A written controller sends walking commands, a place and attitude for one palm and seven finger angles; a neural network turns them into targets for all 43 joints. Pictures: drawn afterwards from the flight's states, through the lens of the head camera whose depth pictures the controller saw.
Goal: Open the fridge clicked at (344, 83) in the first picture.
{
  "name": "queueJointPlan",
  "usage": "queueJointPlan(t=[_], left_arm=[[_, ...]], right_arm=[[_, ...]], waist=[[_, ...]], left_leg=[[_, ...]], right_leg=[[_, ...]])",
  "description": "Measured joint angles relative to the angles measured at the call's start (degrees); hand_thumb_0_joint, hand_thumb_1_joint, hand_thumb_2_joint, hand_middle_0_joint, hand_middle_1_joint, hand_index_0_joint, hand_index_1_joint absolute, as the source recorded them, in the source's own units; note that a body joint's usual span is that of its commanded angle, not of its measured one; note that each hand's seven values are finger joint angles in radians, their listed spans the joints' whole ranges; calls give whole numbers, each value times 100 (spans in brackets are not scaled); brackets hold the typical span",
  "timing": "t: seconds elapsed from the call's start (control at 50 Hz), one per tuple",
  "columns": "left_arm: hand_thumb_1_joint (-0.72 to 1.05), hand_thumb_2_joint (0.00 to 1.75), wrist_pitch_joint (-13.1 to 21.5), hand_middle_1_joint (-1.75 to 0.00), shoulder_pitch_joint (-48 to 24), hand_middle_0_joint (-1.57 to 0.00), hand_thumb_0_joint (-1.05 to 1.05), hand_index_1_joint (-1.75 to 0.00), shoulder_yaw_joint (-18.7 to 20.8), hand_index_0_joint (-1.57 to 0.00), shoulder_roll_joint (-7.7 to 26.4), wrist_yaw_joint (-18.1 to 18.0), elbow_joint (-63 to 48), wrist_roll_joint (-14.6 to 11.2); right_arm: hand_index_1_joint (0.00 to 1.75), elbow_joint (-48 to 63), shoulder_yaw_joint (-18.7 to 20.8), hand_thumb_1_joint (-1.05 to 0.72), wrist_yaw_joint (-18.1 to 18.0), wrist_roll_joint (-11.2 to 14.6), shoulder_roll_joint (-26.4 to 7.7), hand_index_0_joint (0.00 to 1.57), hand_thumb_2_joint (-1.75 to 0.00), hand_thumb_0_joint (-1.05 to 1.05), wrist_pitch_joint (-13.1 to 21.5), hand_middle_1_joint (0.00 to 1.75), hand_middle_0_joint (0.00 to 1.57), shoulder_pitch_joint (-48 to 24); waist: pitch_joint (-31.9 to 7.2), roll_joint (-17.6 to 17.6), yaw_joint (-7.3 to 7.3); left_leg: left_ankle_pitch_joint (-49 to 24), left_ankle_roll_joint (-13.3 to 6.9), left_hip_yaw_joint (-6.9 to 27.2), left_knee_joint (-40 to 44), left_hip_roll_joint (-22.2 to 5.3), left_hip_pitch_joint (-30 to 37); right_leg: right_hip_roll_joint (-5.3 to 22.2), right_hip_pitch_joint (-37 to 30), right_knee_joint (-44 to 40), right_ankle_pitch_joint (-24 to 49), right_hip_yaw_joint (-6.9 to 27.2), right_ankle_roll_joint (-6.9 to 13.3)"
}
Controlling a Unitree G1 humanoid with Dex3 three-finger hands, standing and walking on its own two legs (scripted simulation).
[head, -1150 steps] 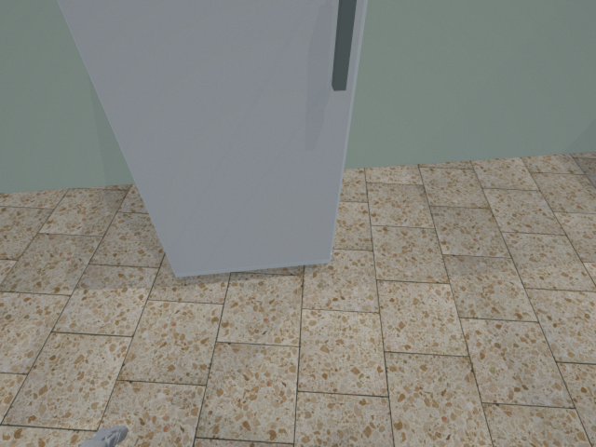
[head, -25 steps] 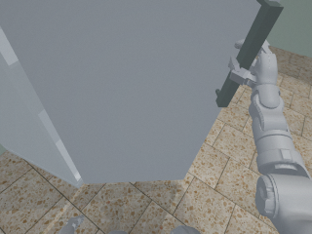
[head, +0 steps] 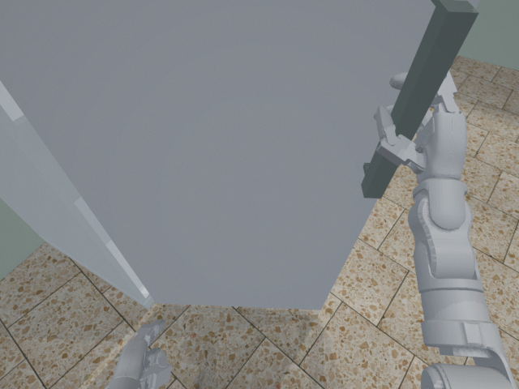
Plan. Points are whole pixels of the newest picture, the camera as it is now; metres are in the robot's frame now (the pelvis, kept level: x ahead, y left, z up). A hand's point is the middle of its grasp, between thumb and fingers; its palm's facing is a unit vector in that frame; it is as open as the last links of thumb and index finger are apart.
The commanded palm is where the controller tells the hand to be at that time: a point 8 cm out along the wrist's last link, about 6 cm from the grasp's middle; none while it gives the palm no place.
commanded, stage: stop walking and hold the door back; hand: right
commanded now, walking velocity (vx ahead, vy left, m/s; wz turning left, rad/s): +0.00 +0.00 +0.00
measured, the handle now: (398, 113) +0.44 -0.13 +0.21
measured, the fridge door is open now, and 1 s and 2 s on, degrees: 62 64 64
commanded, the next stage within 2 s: loosen the grip on the handle in 0.04 s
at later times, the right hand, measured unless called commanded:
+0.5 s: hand (394, 149) +0.38 -0.12 +0.21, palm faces +0.08 +0.99 -0.09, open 12.3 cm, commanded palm +0.36 -0.18 +0.20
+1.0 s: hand (396, 151) +0.38 -0.13 +0.20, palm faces +0.00 +0.99 -0.12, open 14.8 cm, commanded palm +0.34 -0.20 +0.20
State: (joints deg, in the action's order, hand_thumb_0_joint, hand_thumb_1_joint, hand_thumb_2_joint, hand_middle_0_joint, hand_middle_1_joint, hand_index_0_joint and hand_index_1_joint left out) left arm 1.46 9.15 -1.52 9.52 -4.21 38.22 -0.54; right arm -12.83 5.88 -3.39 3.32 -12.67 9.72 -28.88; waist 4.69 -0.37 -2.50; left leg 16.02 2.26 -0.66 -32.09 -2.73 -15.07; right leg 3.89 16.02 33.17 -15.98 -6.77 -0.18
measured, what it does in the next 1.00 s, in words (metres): stands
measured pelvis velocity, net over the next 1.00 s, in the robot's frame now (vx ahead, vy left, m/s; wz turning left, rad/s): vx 0.00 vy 0.03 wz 0.04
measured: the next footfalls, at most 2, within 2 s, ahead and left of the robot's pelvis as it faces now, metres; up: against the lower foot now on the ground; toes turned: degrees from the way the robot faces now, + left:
none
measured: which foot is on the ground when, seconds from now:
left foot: down 0.00-1.00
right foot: down 0.00-1.00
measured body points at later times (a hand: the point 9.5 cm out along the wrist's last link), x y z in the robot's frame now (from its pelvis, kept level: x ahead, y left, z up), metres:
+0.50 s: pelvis -0.02 +0.03 +0.00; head -0.03 +0.03 +0.45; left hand +0.08 +0.30 -0.10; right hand +0.37 -0.18 +0.21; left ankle +0.01 +0.14 -0.73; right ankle +0.02 -0.12 -0.73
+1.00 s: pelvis +0.00 +0.03 +0.00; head +0.00 +0.04 +0.45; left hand +0.15 +0.28 -0.09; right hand +0.37 -0.18 +0.21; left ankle +0.01 +0.14 -0.73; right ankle +0.02 -0.11 -0.73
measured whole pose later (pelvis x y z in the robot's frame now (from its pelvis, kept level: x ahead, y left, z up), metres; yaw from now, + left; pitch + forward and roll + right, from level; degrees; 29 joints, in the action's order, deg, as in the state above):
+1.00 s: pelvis +0.00 +0.03 +0.00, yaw +2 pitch +1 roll -1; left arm 9.0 12.6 -0.9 13.6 -3.0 37.3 -1.0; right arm -20.5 12.5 7.9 8.8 -16.6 16.2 -24.1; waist -2.2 -0.8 -0.9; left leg 16.0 -0.3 0.8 -33.6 0.1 -19.1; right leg 2.9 18.1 32.0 -15.2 -2.4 -1.6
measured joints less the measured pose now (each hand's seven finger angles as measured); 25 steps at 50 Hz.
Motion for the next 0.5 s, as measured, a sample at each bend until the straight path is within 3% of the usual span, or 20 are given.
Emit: queueJointPlan(t=[0.14, 0.18, 0.22, 0.28, 0.38, 0.5], left_arm=[[90, 90, -24, -30, -316, -20, 1, -30, -109, -21, -38, -33, -124, 13], [90, 90, 179, -30, -358, -20, 1, -30, 2, -21, -78, 78, -60, 56], [90, 90, 423, -30, -216, -20, 1, -30, 26, -21, -104, 192, -33, -9], [90, 90, 602, -30, 16, -20, 1, -30, 6, -21, 48, 288, -194, 13], [90, 90, 692, -30, 396, -20, 0, -30, 96, -21, 322, 339, -191, -37], [90, 90, 630, -30, 878, -20, 1, -30, 260, -20, 600, 263, 145, -98]], right_arm=[[137, -438, -298, -60, -46, 11, 141, 26, -75, -10, 44, 140, 45, -241], [137, -803, -249, -57, 182, -213, 82, 26, -74, -12, 42, 140, 48, -611], [138, -1324, -97, -54, 468, -179, 92, 28, -73, -12, -104, 139, 49, -928], [136, -1653, 207, -48, 633, 29, -31, 31, -70, -9, -317, 139, 49, -847], [134, -2023, 510, -22, 549, 192, -148, 32, -57, -4, 315, 140, 47, -564], [130, -1867, 532, 21, 536, 185, -251, 29, -36, -2, 1006, 137, 47, -300]], waist=[[-129, -65, 281], [-64, 61, 375], [-313, 270, 329], [-560, 174, 147], [-665, 60, -48], [-523, 57, -21]], left_leg=[[-127, 25, 5, 177, 28, 32], [-189, -21, 30, 186, 30, 2], [-228, -127, -12, 45, -59, -233], [-222, -132, -1, 158, -59, -161], [-153, -129, 30, -10, 33, -214], [-99, -235, -43, -184, 124, -338]], right_leg=[[22, 11, -70, 55, -11, 36], [16, -15, -167, 142, -38, 12], [-90, 76, -401, 355, 4, -42], [-97, 12, -499, 415, -11, -35], [7, 32, -339, 338, -33, -74], [80, 173, -177, 295, 85, -97]])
